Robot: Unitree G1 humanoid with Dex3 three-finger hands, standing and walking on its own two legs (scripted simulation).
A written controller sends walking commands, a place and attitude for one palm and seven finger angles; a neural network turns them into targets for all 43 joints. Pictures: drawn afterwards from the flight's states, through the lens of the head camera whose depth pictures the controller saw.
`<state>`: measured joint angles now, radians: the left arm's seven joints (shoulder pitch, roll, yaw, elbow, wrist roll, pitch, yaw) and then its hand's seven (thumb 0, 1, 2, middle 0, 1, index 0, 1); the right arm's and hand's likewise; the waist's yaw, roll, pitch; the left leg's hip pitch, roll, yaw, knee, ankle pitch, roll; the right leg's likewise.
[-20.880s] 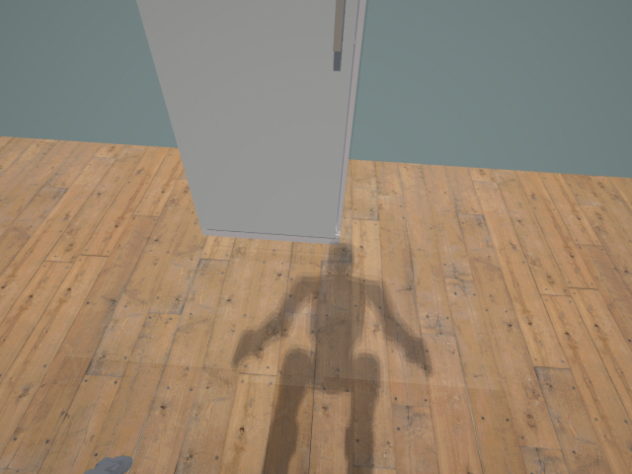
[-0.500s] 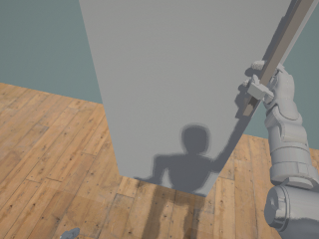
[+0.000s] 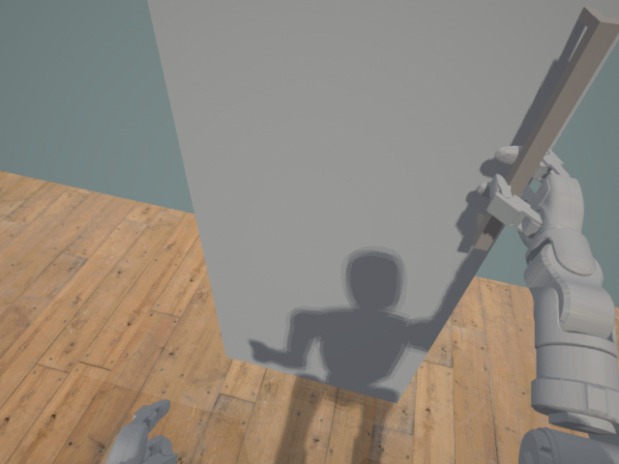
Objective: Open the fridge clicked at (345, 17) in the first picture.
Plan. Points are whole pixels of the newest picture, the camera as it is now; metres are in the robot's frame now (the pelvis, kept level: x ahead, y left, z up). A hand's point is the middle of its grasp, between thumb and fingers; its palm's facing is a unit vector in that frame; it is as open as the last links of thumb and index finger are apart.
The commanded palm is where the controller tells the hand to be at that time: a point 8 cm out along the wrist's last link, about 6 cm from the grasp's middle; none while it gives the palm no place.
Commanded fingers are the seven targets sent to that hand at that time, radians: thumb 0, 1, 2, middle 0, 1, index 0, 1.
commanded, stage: pull the door a little, standing still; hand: right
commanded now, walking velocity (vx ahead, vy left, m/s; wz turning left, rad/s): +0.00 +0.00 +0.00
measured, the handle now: (525, 149) +0.45 -0.21 +0.23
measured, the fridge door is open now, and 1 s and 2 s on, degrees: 0 19 51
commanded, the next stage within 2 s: walk backward, drawing the door open in 0.36 s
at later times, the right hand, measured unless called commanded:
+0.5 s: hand (493, 238) +0.33 -0.16 +0.19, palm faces +0.13 +0.99 -0.05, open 6.2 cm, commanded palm +0.29 -0.21 +0.19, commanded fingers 0.00 -0.90 -0.90 0.45 1.40 0.45 1.40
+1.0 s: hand (466, 303) +0.25 -0.12 +0.18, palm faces +0.25 +0.94 -0.25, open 6.7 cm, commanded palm +0.20 -0.16 +0.19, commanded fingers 0.00 -0.90 -0.90 0.45 1.40 0.45 1.40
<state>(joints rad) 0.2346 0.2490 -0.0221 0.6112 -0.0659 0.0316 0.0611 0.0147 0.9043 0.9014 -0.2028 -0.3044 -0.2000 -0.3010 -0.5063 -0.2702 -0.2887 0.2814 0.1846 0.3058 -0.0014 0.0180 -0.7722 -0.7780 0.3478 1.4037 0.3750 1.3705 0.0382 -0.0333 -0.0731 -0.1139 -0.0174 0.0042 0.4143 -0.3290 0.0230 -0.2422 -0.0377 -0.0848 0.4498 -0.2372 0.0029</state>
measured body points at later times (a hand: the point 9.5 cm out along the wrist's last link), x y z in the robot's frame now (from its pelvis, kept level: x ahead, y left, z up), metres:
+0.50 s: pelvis +0.04 +0.00 +0.00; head +0.02 +0.03 +0.45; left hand +0.22 +0.23 -0.08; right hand +0.32 -0.21 +0.20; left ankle -0.07 +0.10 -0.73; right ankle +0.00 -0.12 -0.74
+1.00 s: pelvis -0.01 +0.06 -0.01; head +0.03 +0.09 +0.43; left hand +0.16 +0.27 -0.12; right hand +0.23 -0.16 +0.19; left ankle -0.06 +0.11 -0.70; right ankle +0.01 -0.07 -0.74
